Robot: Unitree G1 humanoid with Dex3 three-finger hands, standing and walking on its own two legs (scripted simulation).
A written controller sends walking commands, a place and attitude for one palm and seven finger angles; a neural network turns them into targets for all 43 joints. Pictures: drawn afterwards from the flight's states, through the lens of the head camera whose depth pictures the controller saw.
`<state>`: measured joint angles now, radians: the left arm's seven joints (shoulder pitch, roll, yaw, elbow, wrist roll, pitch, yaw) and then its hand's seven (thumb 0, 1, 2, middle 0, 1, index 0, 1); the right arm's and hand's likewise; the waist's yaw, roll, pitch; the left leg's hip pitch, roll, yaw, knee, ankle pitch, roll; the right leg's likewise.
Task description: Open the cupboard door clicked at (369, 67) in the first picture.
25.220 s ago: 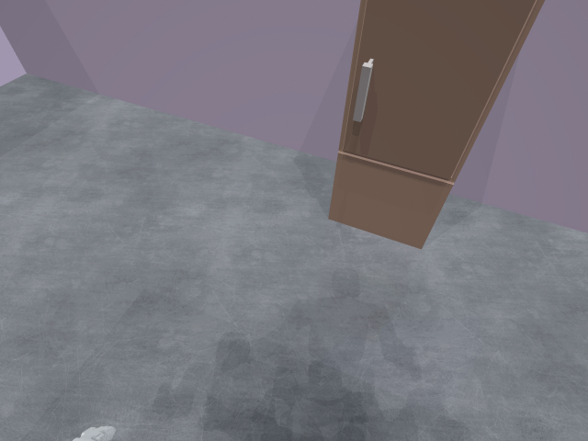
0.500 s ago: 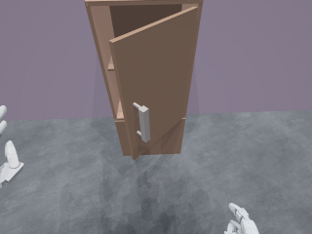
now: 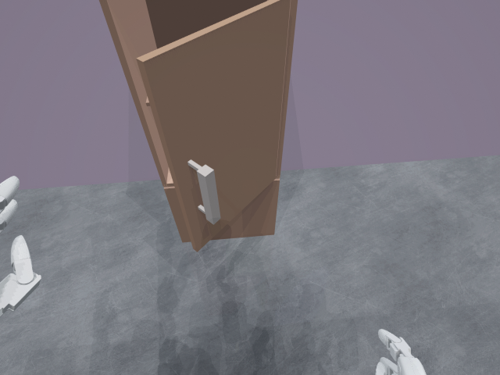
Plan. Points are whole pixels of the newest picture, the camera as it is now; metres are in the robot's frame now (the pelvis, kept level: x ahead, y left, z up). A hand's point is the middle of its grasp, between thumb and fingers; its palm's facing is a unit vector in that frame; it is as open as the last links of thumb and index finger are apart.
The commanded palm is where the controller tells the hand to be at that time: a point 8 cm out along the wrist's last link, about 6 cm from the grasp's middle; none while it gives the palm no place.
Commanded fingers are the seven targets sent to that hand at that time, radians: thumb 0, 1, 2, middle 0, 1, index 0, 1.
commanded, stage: stop stepping back and stand still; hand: left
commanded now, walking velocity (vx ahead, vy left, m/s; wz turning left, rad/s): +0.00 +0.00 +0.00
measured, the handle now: (203, 192) +0.52 +0.14 -0.08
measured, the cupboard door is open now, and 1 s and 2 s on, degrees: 44 44 44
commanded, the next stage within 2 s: let the arm hang, fingers relaxed in 0.20 s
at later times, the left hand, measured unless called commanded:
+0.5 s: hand out of the picture +0.14 +0.24 -0.10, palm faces +0.07 -0.92 -0.38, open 7.4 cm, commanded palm none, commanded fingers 0.00 0.90 0.90 -0.20 -0.30 -0.20 -0.30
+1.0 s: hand out of the picture -0.11 +0.19 -0.16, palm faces +0.09 -0.98 -0.20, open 7.4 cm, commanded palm none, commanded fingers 0.00 0.90 0.90 -0.20 -0.30 -0.20 -0.30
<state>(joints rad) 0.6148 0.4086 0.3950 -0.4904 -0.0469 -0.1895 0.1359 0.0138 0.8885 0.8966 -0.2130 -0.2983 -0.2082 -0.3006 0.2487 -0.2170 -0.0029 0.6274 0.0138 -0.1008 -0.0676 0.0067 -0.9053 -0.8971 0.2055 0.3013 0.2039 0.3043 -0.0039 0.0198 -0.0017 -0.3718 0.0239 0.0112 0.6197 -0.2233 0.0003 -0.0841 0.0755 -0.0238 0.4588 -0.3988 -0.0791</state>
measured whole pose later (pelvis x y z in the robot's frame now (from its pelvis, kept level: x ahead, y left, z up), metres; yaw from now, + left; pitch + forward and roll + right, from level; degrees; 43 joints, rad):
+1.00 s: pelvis -0.04 +0.03 +0.01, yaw +2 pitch -2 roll +0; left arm 0.38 0.13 0.01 1.16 0.00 0.02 0.03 0.01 0.91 0.90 -0.20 -0.30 -0.19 -0.30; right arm 0.28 -0.13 0.01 1.14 -0.02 0.03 -0.05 0.01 -0.92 -0.90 0.21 0.30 0.20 0.30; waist 0.01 0.02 0.08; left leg -0.27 -0.02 -0.02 0.45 -0.15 0.02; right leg -0.04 0.03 -0.08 0.40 -0.33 -0.04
